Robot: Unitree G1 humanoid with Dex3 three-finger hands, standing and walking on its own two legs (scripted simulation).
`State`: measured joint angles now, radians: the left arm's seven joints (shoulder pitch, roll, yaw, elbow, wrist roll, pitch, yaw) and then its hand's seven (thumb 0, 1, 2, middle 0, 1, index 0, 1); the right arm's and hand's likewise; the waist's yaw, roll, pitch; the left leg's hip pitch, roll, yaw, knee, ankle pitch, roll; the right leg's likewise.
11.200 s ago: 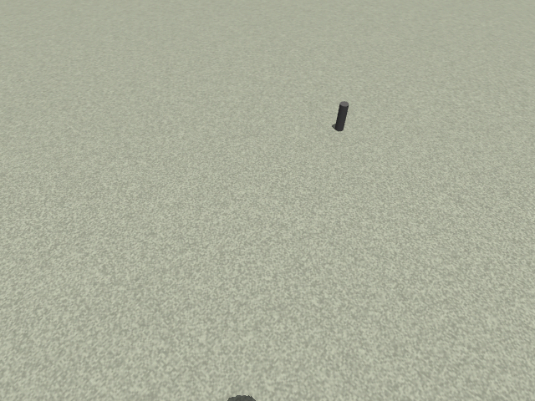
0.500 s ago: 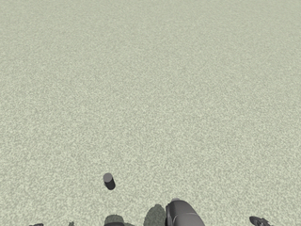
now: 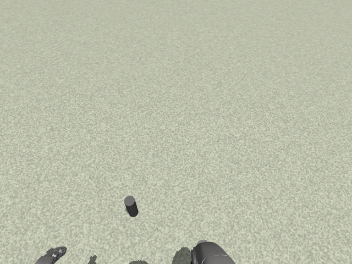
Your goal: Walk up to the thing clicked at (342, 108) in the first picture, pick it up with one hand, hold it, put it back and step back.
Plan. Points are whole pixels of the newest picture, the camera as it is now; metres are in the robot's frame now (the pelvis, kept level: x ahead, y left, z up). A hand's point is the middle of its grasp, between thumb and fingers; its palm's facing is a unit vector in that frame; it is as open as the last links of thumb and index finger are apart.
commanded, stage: walk up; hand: left
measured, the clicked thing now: (131, 206) +0.46 +0.21 -0.67
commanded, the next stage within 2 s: stand in 0.20 s
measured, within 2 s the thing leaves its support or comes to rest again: neither
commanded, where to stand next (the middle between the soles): +0.10 +0.01 m, yaw -2 degrees
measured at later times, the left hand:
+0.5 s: hand (87, 258) +0.15 +0.21 -0.12, palm faces -0.07 -0.93 -0.36, open 7.4 cm
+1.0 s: hand out of the picture +0.09 +0.24 -0.13, palm faces -0.06 -0.94 -0.35, open 7.4 cm
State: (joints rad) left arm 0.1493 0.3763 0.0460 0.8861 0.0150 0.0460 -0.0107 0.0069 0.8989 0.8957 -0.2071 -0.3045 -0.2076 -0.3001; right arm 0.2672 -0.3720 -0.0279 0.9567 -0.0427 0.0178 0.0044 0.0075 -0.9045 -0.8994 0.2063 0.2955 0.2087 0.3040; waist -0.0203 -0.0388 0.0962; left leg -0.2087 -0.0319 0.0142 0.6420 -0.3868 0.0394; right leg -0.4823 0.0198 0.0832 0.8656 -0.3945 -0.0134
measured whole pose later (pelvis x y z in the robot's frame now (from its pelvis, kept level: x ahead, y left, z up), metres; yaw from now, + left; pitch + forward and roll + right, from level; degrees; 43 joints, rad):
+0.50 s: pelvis +0.02 -0.03 +0.02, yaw -3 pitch -3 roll +0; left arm 0.09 0.33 -0.01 1.01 0.00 -0.04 0.00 0.01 0.90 0.90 -0.21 -0.30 -0.21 -0.30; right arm 0.12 -0.36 0.00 0.99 0.00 0.00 0.01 0.01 -0.91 -0.90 0.20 0.30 0.21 0.30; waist 0.00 0.03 0.07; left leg -0.11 0.04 -0.02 0.42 -0.26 -0.04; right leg -0.15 0.01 -0.03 0.44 -0.24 -0.02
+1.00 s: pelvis +0.01 -0.01 +0.03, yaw -3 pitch -3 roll +0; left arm 0.09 0.36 0.01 1.17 0.01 -0.01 -0.01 0.01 0.90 0.90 -0.20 -0.30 -0.20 -0.30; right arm 0.10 -0.35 0.00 1.14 -0.01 -0.01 0.01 0.01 -0.91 -0.90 0.20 0.30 0.21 0.30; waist 0.01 0.00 0.06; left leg -0.08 0.02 -0.01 0.32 -0.18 -0.02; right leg -0.12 0.00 -0.01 0.32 -0.15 0.00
